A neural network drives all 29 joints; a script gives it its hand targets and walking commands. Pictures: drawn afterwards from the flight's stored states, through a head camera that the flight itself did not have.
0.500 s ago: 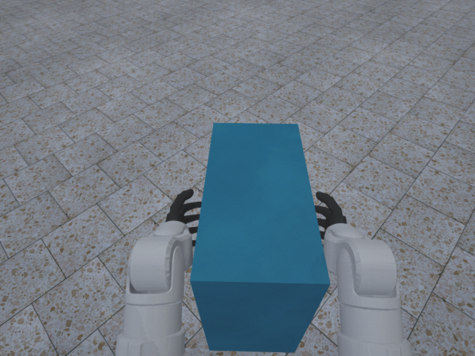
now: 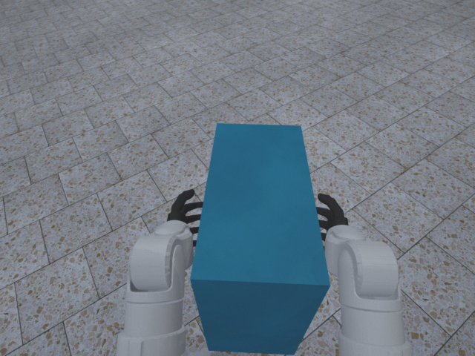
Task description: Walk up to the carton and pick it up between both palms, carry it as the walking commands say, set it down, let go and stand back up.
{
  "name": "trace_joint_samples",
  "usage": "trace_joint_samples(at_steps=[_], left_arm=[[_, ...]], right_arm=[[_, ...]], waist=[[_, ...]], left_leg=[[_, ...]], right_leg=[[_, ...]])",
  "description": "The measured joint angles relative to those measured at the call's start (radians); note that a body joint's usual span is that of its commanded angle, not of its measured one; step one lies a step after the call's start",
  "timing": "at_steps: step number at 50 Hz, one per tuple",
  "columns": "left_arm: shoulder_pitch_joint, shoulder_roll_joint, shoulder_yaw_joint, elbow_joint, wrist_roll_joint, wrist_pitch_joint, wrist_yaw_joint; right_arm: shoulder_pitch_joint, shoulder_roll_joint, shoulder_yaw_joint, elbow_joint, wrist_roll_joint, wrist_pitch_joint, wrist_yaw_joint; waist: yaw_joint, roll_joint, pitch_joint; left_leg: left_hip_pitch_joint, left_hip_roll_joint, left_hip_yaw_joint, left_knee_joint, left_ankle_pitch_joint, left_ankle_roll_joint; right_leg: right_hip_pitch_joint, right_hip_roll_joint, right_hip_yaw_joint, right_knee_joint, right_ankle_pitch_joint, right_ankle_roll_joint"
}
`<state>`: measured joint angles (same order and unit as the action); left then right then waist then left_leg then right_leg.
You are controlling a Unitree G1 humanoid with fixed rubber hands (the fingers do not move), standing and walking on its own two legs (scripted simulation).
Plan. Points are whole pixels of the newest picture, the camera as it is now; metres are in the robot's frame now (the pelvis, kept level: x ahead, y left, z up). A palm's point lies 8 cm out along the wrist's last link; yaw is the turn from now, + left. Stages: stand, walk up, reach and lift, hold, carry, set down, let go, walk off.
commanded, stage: carry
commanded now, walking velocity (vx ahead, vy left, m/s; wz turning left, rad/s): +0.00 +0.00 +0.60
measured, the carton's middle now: (254, 237) +0.33 +0.00 +0.01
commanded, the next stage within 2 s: none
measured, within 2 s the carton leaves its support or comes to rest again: neither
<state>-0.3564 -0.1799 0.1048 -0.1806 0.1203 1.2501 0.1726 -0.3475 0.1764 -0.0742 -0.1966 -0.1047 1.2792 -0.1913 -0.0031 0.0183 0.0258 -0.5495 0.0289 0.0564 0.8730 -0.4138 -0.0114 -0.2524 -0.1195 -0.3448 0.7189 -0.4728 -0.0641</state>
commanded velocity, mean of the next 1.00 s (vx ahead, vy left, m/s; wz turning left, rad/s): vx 0.00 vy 0.02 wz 0.11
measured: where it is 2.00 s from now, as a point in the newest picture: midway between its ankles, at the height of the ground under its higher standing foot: outside the picture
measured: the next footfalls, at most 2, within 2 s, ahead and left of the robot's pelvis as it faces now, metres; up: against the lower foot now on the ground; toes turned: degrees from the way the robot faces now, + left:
left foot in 0.22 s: +0.02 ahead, +0.15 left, +0.00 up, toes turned +20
right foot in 0.54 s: +0.03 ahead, -0.09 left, +0.00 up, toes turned +10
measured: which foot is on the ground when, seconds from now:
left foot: up 0.00-0.20, down 0.22-1.00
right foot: down 0.00-0.24, up 0.26-0.52, down 0.54-1.00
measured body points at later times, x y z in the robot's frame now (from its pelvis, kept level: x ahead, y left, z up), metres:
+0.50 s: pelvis -0.05 +0.02 +0.01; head -0.02 +0.02 +0.46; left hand +0.20 +0.23 +0.08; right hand +0.28 +0.00 +0.08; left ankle -0.01 +0.13 -0.72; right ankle -0.02 -0.10 -0.70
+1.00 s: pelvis -0.06 -0.01 +0.02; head -0.10 -0.04 +0.46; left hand +0.19 +0.19 +0.11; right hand +0.26 -0.05 +0.10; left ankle -0.02 +0.14 -0.72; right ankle -0.01 -0.10 -0.72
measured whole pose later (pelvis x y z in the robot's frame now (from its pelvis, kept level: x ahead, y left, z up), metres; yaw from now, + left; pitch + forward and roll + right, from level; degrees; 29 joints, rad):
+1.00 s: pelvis -0.06 -0.01 +0.02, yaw +16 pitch +1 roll +1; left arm -0.35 -0.18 0.12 -0.07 0.14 1.26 0.17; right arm -0.35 0.18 -0.09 -0.07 -0.13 1.28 -0.17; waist -0.01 0.02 -0.12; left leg -0.38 0.03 0.05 0.48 -0.11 -0.01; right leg -0.33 -0.03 -0.11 0.58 -0.27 -0.03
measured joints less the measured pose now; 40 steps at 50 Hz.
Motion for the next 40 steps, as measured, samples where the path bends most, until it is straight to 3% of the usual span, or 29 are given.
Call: trace_joint_samples(at_steps=[4,11,13,15,17,21,25,28,31,35,40], left_arm=[[0.005,0.001,-0.01,-0.004,0.002,0.001,0.0],[-0.015,-0.006,-0.001,-0.023,0.017,0.0,-0.005],[-0.014,-0.004,0.014,-0.024,0.018,-0.005,-0.005],[-0.004,-0.001,0.019,-0.015,0.016,-0.013,-0.005],[0.011,0.004,0.013,-0.006,0.009,-0.012,-0.003],[0.028,0.01,0.004,-0.012,-0.015,-0.007,0.014],[0.031,0.011,0.001,-0.029,-0.032,-0.017,0.022],[0.032,0.01,-0.005,-0.017,-0.035,-0.026,0.025],[0.034,0.011,-0.011,0.012,-0.031,-0.015,0.024],[0.018,0.006,-0.005,0.051,-0.008,-0.003,0.006],[0.012,0.005,0.005,0.1,0.011,0.009,-0.005]], right_arm=[[0.003,-0.002,-0.002,-0.007,0.004,0.003,-0.001],[-0.025,0.008,-0.022,-0.014,0.005,-0.004,-0.002],[-0.035,0.013,-0.017,0.011,0.001,-0.02,0.002],[-0.037,0.014,-0.01,0.034,-0.003,-0.03,0.003],[-0.027,0.01,-0.002,0.045,-0.005,-0.025,0.003],[-0.014,0.006,0.007,0.039,-0.003,-0.016,0.005],[-0.01,0.004,0.014,0.014,-0.01,-0.019,0.008],[-0.006,0.003,0.013,0.013,-0.022,-0.02,0.013],[0.007,-0.002,0.012,0.032,-0.022,-0.011,0.017],[0.006,-0.002,0.002,0.054,-0.025,0.002,0.017],[0.006,-0.002,-0.004,0.104,-0.023,0.007,0.016]], waist=[[-0.02,-0.025,-0.007],[-0.029,-0.034,-0.038],[-0.027,-0.056,-0.038],[-0.019,-0.049,-0.024],[-0.004,-0.038,-0.015],[0.027,-0.018,-0.005],[0.045,-0.004,-0.011],[0.051,0.013,-0.028],[0.039,0.014,-0.059],[0.009,0.011,-0.099],[-0.008,-0.004,-0.136]], left_leg=[[-0.016,0.008,0.058,0.114,0.0,0.001],[0.156,-0.008,0.098,-0.175,0.088,0.018],[0.157,-0.031,0.099,-0.192,0.092,0.05],[0.135,-0.028,0.078,-0.168,0.091,0.058],[0.131,-0.025,0.056,-0.187,0.112,0.055],[0.126,-0.027,0.024,-0.244,0.171,0.057],[0.116,-0.028,-0.004,-0.283,0.216,0.048],[0.116,-0.025,-0.024,-0.293,0.235,0.033],[0.133,-0.026,-0.021,-0.307,0.194,0.028],[0.148,-0.018,-0.003,-0.341,0.285,0.025],[0.174,-0.013,0.002,-0.378,0.286,0.015]], right_leg=[[0.016,-0.058,-0.055,-0.038,0.023,0.021],[-0.021,-0.141,-0.117,0.056,-0.01,0.06],[-0.076,-0.159,-0.05,0.157,-0.013,0.103],[-0.143,-0.092,0.086,0.281,-0.114,0.142],[-0.19,-0.033,0.172,0.343,-0.146,0.152],[-0.222,0.022,0.248,0.293,-0.096,0.148],[-0.163,0.059,0.266,0.077,-0.023,0.116],[-0.089,0.076,0.248,-0.12,0.184,0.073],[-0.079,0.07,0.241,-0.123,0.199,0.052],[-0.083,0.064,0.237,-0.098,0.176,0.052],[-0.069,0.07,0.244,-0.126,0.193,0.047]])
